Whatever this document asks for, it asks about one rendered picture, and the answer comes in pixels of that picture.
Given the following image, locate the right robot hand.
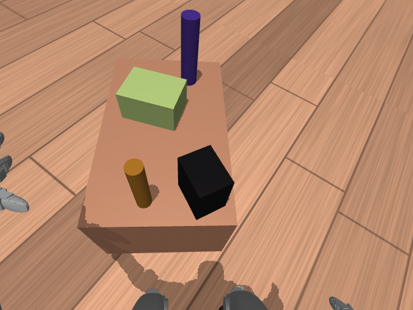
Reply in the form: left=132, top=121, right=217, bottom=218
left=329, top=296, right=353, bottom=310

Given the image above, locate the left robot hand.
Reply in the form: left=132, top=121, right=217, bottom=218
left=0, top=132, right=29, bottom=212

